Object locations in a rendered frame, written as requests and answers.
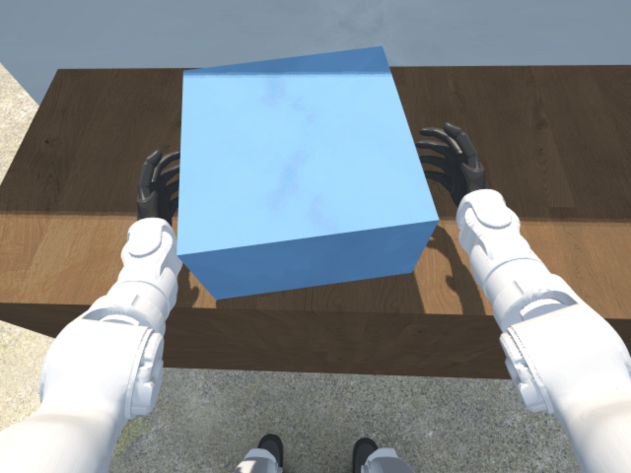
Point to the robot shin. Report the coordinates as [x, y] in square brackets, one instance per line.
[260, 452]
[382, 452]

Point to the robot left hand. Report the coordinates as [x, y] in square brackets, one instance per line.
[153, 198]

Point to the right robot forearm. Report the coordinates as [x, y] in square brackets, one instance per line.
[512, 277]

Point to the robot right hand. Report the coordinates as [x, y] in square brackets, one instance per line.
[463, 171]

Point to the pedestal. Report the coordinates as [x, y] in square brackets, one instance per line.
[554, 140]

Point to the robot left shin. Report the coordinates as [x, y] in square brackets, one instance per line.
[260, 452]

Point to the left robot forearm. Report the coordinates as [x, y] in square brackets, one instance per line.
[146, 288]

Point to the robot right shin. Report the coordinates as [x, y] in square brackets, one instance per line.
[382, 452]

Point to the carton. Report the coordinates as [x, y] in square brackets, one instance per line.
[298, 172]

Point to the robot right upper arm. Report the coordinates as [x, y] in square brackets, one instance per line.
[564, 362]

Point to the robot left upper arm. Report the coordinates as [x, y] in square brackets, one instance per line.
[101, 374]

